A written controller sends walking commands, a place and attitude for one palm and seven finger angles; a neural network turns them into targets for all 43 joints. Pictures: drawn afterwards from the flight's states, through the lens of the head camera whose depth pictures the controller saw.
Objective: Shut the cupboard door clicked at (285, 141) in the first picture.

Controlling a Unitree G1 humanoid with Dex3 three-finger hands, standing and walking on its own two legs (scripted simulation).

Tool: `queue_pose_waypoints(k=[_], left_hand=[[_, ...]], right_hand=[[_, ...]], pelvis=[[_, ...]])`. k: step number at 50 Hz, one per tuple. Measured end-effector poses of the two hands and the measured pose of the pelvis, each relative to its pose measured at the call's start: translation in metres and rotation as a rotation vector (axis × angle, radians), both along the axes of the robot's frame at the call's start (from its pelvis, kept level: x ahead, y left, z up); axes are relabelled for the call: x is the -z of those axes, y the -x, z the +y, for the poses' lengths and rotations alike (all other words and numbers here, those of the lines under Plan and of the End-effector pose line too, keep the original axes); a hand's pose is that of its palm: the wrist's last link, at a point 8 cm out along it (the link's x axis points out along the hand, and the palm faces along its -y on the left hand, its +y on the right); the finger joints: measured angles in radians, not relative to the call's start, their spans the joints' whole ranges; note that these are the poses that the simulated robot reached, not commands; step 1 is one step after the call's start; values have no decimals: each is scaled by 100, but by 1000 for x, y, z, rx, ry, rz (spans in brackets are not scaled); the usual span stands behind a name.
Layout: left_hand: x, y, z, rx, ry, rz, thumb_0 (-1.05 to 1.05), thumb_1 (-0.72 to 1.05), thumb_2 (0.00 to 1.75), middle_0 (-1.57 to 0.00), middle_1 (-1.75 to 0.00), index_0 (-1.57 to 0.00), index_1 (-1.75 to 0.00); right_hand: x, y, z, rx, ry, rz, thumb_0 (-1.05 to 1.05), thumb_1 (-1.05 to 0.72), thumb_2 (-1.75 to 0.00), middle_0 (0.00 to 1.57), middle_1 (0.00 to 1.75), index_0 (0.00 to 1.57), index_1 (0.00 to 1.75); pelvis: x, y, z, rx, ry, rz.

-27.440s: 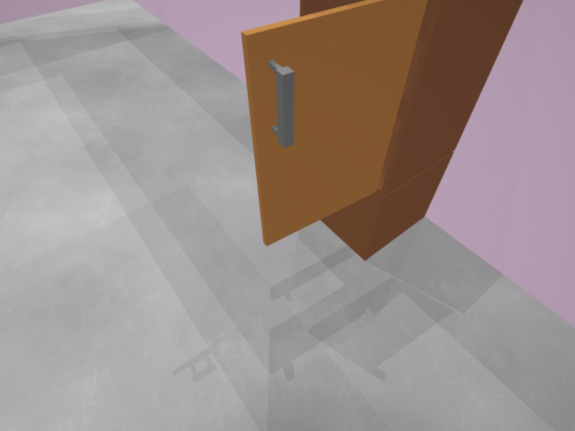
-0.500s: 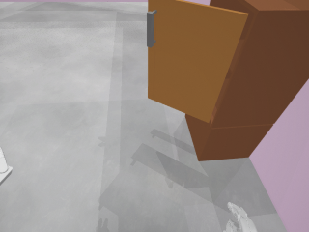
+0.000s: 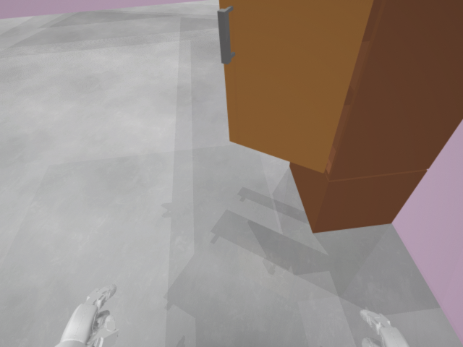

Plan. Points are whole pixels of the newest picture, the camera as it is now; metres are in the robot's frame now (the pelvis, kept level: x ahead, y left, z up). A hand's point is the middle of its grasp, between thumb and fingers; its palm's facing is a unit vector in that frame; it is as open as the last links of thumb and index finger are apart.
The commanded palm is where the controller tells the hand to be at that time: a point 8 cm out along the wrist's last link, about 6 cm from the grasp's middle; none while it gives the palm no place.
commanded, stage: let the arm hang, fingers relaxed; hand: left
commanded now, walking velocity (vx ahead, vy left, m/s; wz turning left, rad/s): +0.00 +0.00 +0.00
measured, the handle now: (228, 35) +0.94 +0.04 +0.13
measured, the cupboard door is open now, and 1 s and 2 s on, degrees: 54 54 54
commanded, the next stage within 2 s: look to check the result in 0.90 s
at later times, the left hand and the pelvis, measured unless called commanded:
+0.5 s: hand out of the picture -0.06 +0.18 -0.16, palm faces +0.03 -0.97 -0.24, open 7.3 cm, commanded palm none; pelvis +0.01 -0.01 +0.01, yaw +0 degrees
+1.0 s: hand out of the picture +0.00 +0.14 -0.17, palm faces +0.03 -0.99 -0.14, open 7.4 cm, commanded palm none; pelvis +0.02 -0.02 +0.01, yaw +0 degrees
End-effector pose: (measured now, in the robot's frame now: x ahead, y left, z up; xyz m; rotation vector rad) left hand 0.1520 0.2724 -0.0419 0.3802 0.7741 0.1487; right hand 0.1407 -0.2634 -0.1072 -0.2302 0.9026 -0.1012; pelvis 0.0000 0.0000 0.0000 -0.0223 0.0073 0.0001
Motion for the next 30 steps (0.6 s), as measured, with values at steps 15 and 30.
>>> queue_pose_waypoints(k=[15,30], left_hand=[[100,201,-56,-244,233,705,1,95,90,-21,-30,-21,-30],[85,189,-48,-251,162,666,0,91,90,-20,-30,-20,-29]], right_hand=[[9,132,0,110,50,496,1,-91,-90,20,30,20,30],[30,135,30,144,-75,468,1,-92,-90,21,30,20,30]], pelvis=[[-9,-5,-13,-24,9,-23],[-12,-7,-11,3,-10,-47]])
